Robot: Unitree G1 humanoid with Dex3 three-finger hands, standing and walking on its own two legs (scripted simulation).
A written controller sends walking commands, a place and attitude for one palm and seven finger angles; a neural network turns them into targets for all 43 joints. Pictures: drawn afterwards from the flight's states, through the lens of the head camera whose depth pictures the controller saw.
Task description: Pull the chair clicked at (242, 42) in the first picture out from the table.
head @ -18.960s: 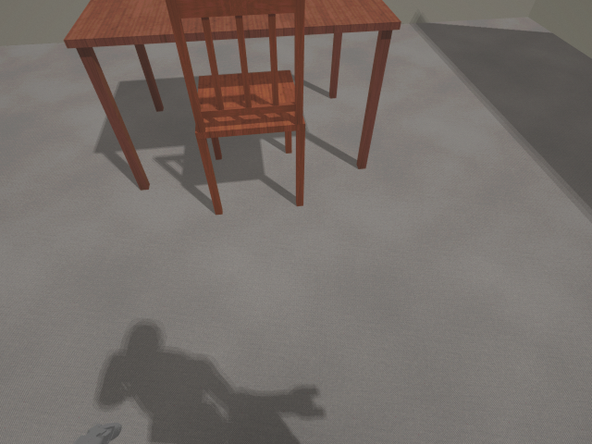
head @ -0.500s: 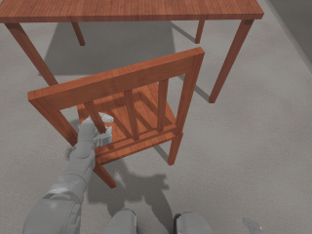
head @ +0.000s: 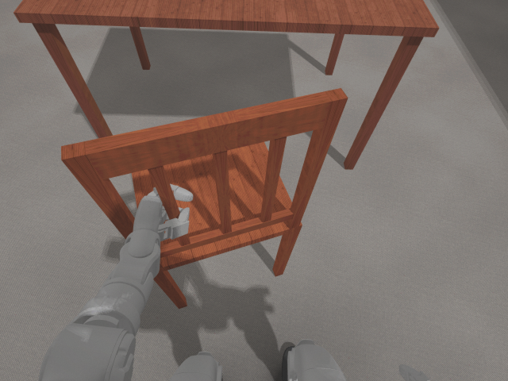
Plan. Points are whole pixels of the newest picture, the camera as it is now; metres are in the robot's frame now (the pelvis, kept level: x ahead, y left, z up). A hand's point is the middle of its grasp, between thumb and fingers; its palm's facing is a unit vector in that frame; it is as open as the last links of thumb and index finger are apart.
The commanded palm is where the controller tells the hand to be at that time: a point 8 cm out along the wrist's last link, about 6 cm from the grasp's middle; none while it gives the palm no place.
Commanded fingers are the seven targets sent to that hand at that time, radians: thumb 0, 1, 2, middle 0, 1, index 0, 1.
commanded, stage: step backward, pulling the chair out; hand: left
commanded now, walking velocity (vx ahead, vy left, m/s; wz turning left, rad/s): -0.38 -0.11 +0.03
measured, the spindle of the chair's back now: (223, 197) +0.43 +0.07 -0.06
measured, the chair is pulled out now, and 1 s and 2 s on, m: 0.38 0.52 0.53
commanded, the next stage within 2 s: stop walking, hand still on the chair in 0.56 s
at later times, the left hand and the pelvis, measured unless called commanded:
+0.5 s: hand (177, 256) +0.31 +0.14 -0.05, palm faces +0.01 -0.98 -0.18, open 5.2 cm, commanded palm +0.31 +0.19 -0.05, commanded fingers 0.00 0.90 0.90 -0.50 -1.45 -0.50 -1.45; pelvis -0.06 +0.00 +0.00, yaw -1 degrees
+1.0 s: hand (165, 304) +0.23 +0.14 -0.05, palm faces +0.07 -0.98 -0.18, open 5.2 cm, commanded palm +0.21 +0.19 -0.03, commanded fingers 0.00 0.90 0.90 -0.50 -1.45 -0.50 -1.45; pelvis -0.08 -0.01 +0.01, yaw -2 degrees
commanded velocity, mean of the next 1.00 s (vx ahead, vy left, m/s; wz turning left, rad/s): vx -0.19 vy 0.01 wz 0.03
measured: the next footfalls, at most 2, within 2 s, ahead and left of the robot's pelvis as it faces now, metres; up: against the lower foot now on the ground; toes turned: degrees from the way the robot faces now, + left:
right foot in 0.08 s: +0.07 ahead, -0.16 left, +0.00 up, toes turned -3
right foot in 0.52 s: -0.02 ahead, -0.16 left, +0.00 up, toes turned -4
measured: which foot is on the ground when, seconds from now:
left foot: down 0.00-1.00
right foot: up 0.00-0.06, down 0.08-0.36, up 0.38-0.50, down 0.52-1.00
